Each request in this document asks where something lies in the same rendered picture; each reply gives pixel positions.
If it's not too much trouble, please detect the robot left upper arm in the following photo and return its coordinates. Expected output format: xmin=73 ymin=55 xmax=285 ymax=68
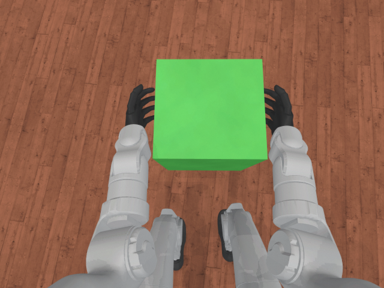
xmin=48 ymin=225 xmax=157 ymax=288

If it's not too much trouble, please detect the right robot forearm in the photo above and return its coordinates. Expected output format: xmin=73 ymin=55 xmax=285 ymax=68
xmin=268 ymin=126 xmax=343 ymax=274

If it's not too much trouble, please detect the robot right upper arm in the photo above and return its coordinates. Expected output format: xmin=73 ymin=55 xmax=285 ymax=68
xmin=266 ymin=227 xmax=381 ymax=288

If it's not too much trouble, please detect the robot right foot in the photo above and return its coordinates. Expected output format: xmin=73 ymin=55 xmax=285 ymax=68
xmin=218 ymin=209 xmax=233 ymax=262

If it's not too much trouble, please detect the robot left hand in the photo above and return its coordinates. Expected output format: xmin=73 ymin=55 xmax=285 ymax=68
xmin=125 ymin=84 xmax=155 ymax=128

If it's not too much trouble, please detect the right robot shin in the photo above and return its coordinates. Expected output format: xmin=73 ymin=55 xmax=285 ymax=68
xmin=224 ymin=203 xmax=251 ymax=250

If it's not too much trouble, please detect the carton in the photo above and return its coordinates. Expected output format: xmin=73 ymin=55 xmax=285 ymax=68
xmin=152 ymin=59 xmax=268 ymax=170

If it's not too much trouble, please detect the robot right hand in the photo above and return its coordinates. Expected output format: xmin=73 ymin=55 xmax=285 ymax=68
xmin=264 ymin=85 xmax=294 ymax=135

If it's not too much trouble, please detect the left robot forearm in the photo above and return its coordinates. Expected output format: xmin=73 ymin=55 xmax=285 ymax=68
xmin=86 ymin=124 xmax=151 ymax=268

